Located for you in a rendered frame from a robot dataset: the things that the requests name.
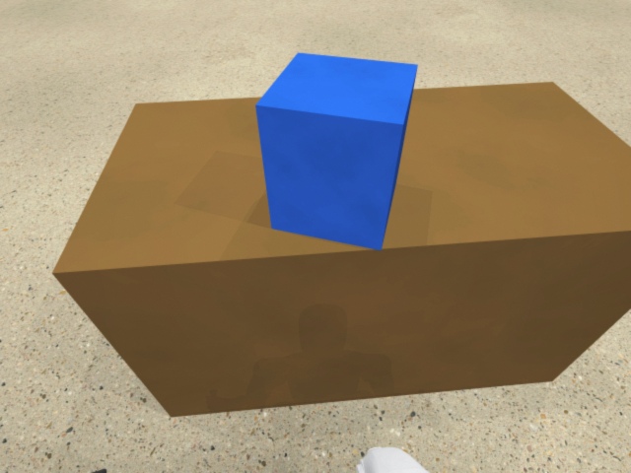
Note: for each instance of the right robot thigh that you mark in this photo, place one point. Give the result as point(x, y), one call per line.
point(389, 460)

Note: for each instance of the pedestal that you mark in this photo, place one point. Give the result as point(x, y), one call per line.
point(507, 254)

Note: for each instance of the carton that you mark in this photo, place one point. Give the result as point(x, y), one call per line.
point(331, 132)

